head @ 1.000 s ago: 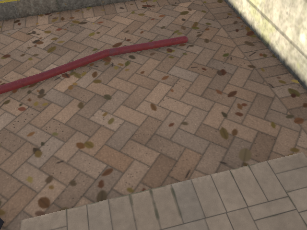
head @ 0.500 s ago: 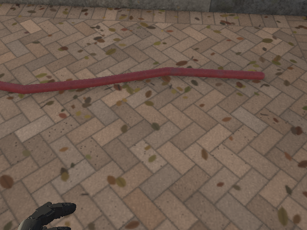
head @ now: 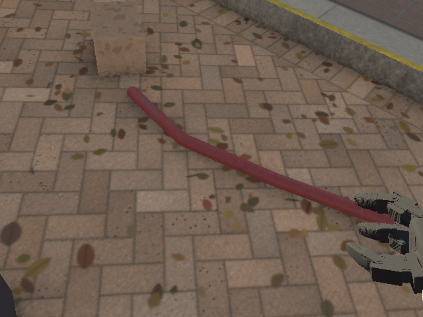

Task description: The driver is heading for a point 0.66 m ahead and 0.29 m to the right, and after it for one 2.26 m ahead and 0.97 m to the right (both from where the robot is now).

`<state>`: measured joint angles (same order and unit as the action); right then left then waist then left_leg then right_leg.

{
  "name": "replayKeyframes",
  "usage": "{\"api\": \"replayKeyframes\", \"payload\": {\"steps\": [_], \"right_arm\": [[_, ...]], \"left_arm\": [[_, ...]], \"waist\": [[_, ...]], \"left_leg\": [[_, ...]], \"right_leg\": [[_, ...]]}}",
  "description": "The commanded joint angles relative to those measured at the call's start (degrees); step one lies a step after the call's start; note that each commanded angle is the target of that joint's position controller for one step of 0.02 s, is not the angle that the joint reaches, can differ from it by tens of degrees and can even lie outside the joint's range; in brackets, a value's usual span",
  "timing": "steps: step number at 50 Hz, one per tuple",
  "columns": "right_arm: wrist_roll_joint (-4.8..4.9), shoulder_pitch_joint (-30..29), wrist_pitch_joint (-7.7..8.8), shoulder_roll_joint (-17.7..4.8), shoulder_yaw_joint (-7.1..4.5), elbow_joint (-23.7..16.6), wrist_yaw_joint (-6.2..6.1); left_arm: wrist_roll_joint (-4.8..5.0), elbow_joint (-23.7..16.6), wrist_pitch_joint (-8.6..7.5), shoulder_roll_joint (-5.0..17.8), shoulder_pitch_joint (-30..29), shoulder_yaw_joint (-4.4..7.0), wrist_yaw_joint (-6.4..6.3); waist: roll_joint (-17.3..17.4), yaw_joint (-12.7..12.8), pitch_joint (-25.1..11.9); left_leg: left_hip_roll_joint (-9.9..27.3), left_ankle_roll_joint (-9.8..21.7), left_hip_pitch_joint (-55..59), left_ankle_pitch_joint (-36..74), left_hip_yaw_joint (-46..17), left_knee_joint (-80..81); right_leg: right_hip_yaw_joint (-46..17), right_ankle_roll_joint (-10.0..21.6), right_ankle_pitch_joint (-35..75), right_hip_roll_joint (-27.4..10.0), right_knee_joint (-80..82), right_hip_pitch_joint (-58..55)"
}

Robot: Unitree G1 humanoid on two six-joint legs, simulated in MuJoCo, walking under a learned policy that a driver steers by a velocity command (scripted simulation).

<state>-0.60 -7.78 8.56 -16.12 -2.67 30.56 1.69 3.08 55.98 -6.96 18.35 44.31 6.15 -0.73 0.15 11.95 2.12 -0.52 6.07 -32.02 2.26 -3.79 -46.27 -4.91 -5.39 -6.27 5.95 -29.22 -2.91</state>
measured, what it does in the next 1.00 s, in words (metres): goes down, turning right: left foot 0.12 m lower, then right foot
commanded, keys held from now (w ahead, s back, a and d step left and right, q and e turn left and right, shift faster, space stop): w+e+shift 0.56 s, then e+shift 0.30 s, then q+shift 0.14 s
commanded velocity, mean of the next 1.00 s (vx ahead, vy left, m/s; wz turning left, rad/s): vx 0.76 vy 0.00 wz -0.69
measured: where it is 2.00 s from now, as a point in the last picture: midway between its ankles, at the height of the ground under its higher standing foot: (320, 255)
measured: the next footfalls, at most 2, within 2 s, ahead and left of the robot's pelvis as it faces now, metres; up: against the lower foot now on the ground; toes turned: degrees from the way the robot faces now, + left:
left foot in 0.10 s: +0.25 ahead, +0.12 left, -0.12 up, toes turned -8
right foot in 0.46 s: +0.58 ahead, -0.23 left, -0.12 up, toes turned -25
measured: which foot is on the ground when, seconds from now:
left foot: up 0.00-0.08, down 0.10-0.46, up 0.48-0.84, down 0.86-1.00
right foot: down 0.00-0.04, up 0.06-0.44, down 0.46-0.86, up 0.88-1.00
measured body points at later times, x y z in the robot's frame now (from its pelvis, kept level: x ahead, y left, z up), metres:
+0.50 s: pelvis +0.44 -0.11 -0.15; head +0.45 -0.14 +0.30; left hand +0.72 +0.10 -0.21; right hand +0.36 -0.39 -0.29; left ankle +0.26 +0.12 -0.74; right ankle +0.54 -0.22 -0.84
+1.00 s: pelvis +0.77 -0.25 -0.12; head +0.80 -0.29 +0.33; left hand +1.08 -0.16 -0.21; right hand +0.71 -0.56 -0.21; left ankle +0.94 -0.30 -0.83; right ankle +0.60 -0.25 -0.73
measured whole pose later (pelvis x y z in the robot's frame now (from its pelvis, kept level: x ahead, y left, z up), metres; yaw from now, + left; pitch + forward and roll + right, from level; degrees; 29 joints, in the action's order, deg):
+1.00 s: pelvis +0.77 -0.25 -0.12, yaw -49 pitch +0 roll +1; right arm -1.3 4.4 3.4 -15.3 -1.8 38.4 0.5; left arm 0.0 37.4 2.4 18.4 11.9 2.8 -1.8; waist -0.1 0.2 5.8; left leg -5.8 2.1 -27.0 -0.8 -3.3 -28.0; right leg -8.2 -3.7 -29.6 5.8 -76.1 22.8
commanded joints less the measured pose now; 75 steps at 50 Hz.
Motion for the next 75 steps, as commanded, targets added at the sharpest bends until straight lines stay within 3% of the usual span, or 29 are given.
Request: {"api": "replayKeyframes", "payload": {"steps": [1,5,7,8,10,14,19,22,23,24,25,26,27,28,30,34,38,42,43,44,45,46,48,51,54,63,66,69,75], "right_arm": [[-0.57,7.3,1.77,0.9,0.22,1.2,0.8],[-1.7,28.6,0.63,-2.85,-2.42,8.1,-1.28],[-0.54,30.32,-2.52,-7.81,-3.47,7.89,-2.43],[1.32,27.13,-3.58,-15.53,-6.06,10.58,-1.74],[-0.31,25.4,-2.7,-3.7,-2.7,10.82,-0.72],[1.03,11.31,-1.36,-0.12,-1.44,13.98,-0.75],[1.37,13.39,-1.17,-7.02,-3.34,14.25,-3.27],[1.86,16.22,-2.54,-12.61,-4.29,13.74,-2.41],[1.79,14.46,-2.14,-11.55,-3.6,13.55,-1.64],[0.88,14.79,-0.4,-1.19,-0.82,12.35,-0.59],[1.6,27.53,1.78,0.99,1.11,7.68,0.22],[2.42,19.03,2.69,-7.54,-0.24,7.32,0.36],[3.61,13.91,2.48,-8.2,-0.57,5.41,-0.18],[1.87,13.26,1.77,-7.39,-0.31,6.64,-1.06],[0.27,16.62,0.23,-8.49,-0.75,8.09,-1.47],[-1.6,7.5,-1.02,-5.63,-0.26,4.41,-1.59],[-0.17,3.65,-1.58,-2.95,-0.06,1.48,-0.53],[0.44,10.62,-1.72,-7.39,-2.46,2.02,-1.62],[-0.51,19.02,-1.63,-7.82,-2.7,3.91,-1.87],[-0.71,22.76,-1.94,-8.93,-2.11,4.68,-2.05],[-2.35,23.45,-2.31,-11.17,-2.05,5.48,-1.4],[-1.76,16.8,-2.83,-9.41,-2.27,2.59,-1.47],[-1.02,11.85,-4.54,-2.68,0.54,2.26,-1.36],[0.67,11.79,-5.58,-5.45,-0.45,4.74,-0.55],[0.56,16.12,-6.21,-9.43,-2.58,5.66,-0.93],[2.7,18.09,-10.82,-9.85,-4.31,3.97,-3.4],[3.04,22.24,-10.31,-9.47,-4.86,2.94,-3.13],[1.78,27.3,-11.64,-10.48,-5.48,6.4,-3.18],[2.42,17.41,-11.7,-5.91,-2.64,0.01,-1.27]], "left_arm": [[0.14,-8.09,-0.61,2.32,-13.92,-0.63,-0.7],[-0.69,-10.96,1.05,4.18,-19.68,0.6,0.99],[0.45,-9.88,-0.68,-1.9,-6.19,-1.5,1.06],[2.68,-11.94,0.13,-4.25,-2.47,-3.29,0.48],[1.1,-8.81,2.53,-4.7,-9.27,-3.22,-0.85],[-1.48,-13.56,4.91,-5.76,-22.08,-3.76,-0.55],[-2.09,-16.21,3.6,-3.21,-28.07,-3.37,2.61],[-0.93,-14.06,4.99,6.0,-14.58,0.79,3.21],[-0.42,-11.08,5.98,9.83,-2.63,2.58,2.78],[-0.49,-10.22,6.78,11.26,-3.97,2.07,2.72],[-2.52,-16.16,4.52,11.0,-12.21,-0.57,3.53],[-2.36,-18.44,3.87,7.34,-12.57,-0.31,3.82],[-2.78,-18.09,2.7,9.07,-15.58,-0.04,3.91],[-2.93,-19.02,1.89,9.07,-20.41,-0.2,3.94],[-4.01,-21.46,1.38,9.48,-27.8,-0.56,2.99],[-1.62,-21.28,2.59,8.93,-28.94,-0.82,-0.15],[-1.39,-18.01,6.24,7.92,-22.9,-0.13,-2.0],[-1.66,-20.33,6.99,5.57,-28.55,0.04,-2.78],[-1.9,-21.67,7.03,3.53,-29.44,-0.62,-2.45],[-3.99,-22.2,7.22,-3.36,-24.86,-2.9,-1.99],[-1.35,-22.07,7.35,-0.57,-8.52,-2.83,-0.9],[-1.56,-18.93,8.26,5.31,-8.93,-1.96,-0.73],[-2.79,-19.93,9.63,6.15,-23.62,-1.87,-1.1],[-4.72,-22.3,8.74,2.63,-28.43,-3.0,-1.33],[-4.37,-22.07,7.36,1.61,-30.74,-3.52,-2.18],[-2.97,-19.55,6.38,3.53,-32.2,-2.03,-0.3],[-7.32,-21.12,6.04,8.39,-37.8,-0.86,-0.63],[-4.71,-23.57,5.6,2.09,-44.97,-2.63,-1.87],[-4.73,-21.59,7.47,5.34,-36.77,-1.56,-2.27]], "waist": [[7.1,-12.51,5.6],[7.85,-23.71,-5.0],[14.66,-17.86,-14.78],[22.44,-12.58,-20.34],[-2.46,-12.06,-9.66],[4.77,-5.44,8.6],[-0.65,-7.47,2.68],[3.12,0.92,-8.57],[-1.28,7.9,-11.82],[-22.54,3.51,-6.28],[-28.98,-9.4,-19.21],[-14.21,-3.95,-16.8],[-5.06,-6.64,-6.4],[3.47,-9.54,-3.57],[0.56,-14.28,0.65],[1.71,-13.46,2.43],[-2.99,-9.24,-4.29],[-7.01,-14.48,-7.55],[-5.09,-17.68,-14.14],[7.92,-15.29,-20.4],[21.5,-7.64,-28.9],[13.17,-9.18,-28.57],[1.69,-11.09,-15.84],[3.66,-9.38,-4.91],[5.79,-10.73,-9.97],[8.08,-9.69,-5.92],[-13.45,-13.41,-5.35],[-5.56,-15.87,-4.01],[-6.69,-9.11,-2.92]], "left_leg": [[1.06,-1.1,26.78,14.88,-1.58,12.15],[8.02,-1.09,51.96,8.91,-4.31,21.48],[22.14,8.26,61.5,37.29,-14.62,10.63],[32.61,17.72,60.03,-3.77,-37.54,16.82],[29.45,16.06,40.55,-28.51,-40.79,26.83],[22.85,5.5,13.07,-12.73,-16.26,34.6],[11.12,0.83,14.77,8.45,11.5,34.88],[11.79,-0.98,21.51,48.47,13.27,6.76],[9.91,-3.11,10.29,38.45,12.73,-15.26],[-3.2,-6.23,-5.47,-30.2,13.03,-47.83],[-4.63,-3.63,-18.17,-39.12,-2.4,-52.9],[-1.83,-0.96,-17.26,-30.54,-5.45,-45.37],[-0.67,-0.92,-18.01,-26.36,-3.49,-38.11],[2.33,-1.35,-13.08,-23.4,-4.43,-31.36],[3.52,-4.27,-5.38,-22.44,-5.88,-24.9],[-0.46,-9.07,2.84,-11.22,1.88,-0.11],[-7.53,-8.87,15.12,10.74,2.89,17.91],[-4.07,-7.99,21.86,11.22,-2.13,23.53],[0.57,-6.37,32.49,15.94,-3.43,23.28],[13.03,-4.25,45.56,41.49,-14.12,16.08],[29.26,11.18,55.39,34.17,-42.71,17.7],[26.35,13.0,49.26,8.16,-45.71,22.49],[13.75,5.84,31.04,-13.72,-27.93,27.93],[4.79,2.48,16.44,-6.69,-19.75,30.63],[6.55,5.66,22.45,7.23,-22.39,28.92],[2.61,0.41,10.66,-30.75,-28.51,33.35],[-7.84,-6.87,-3.81,-34.67,-7.56,-3.21],[-2.76,-10.48,-3.79,-25.92,-3.42,-22.76],[4.33,-14.95,-9.19,-20.28,2.94,-15.0]], "right_leg": [[-16.26,12.6,-13.81,-12.17,9.54,30.74],[-7.63,8.28,-17.41,-5.43,-29.51,38.39],[-8.1,6.67,-20.66,-7.95,-43.16,49.47],[-6.81,5.13,-22.2,-12.05,-54.42,58.56],[-4.54,3.54,-16.95,-14.77,-60.83,59.2],[-7.75,3.72,-12.75,-21.33,-48.22,54.62],[7.24,8.93,11.48,-12.86,-21.15,27.81],[15.04,12.84,1.05,-2.45,-19.41,5.76],[11.5,15.61,4.85,-2.99,-16.56,-12.68],[-1.03,20.14,9.17,-7.99,-12.6,-15.86],[-39.1,31.85,-18.46,-19.85,1.7,-22.41],[-44.69,28.9,-32.78,-20.48,12.62,-17.55],[-43.61,26.6,-32.13,-20.21,16.29,-6.84],[-39.68,24.83,-27.48,-18.6,15.32,1.41],[-31.68,25.24,-3.54,-15.26,13.04,14.65],[-12.98,19.91,30.27,-6.52,10.17,25.08],[-14.0,11.41,16.25,-2.31,5.38,24.16],[-19.28,8.37,12.08,-2.13,-9.5,17.6],[-16.01,6.07,8.88,-0.13,-21.59,17.7],[-9.37,4.35,-33.75,4.08,-37.56,26.15],[-10.42,2.46,-39.0,5.09,-55.55,36.81],[-10.48,0.83,-30.29,-0.37,-60.37,37.25],[-4.11,0.16,-22.54,-2.1,-54.48,34.76],[0.76,1.46,-21.68,-4.09,-32.4,28.1],[0.21,1.82,-23.57,-2.32,-19.96,24.8],[-1.62,6.52,-7.06,-1.87,5.35,9.67],[-23.02,18.85,-1.42,-27.19,14.62,9.18],[-9.88,15.45,4.49,-21.36,11.97,13.27],[0.75,18.28,14.58,-20.2,10.25,3.99]]}}
Velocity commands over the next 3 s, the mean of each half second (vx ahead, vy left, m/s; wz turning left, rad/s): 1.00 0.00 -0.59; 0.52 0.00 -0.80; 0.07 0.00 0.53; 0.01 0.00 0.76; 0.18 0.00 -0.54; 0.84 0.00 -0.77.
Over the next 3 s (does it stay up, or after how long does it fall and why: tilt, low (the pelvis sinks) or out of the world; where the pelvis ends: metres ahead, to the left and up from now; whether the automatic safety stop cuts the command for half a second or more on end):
stays up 1.10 -0.48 -0.09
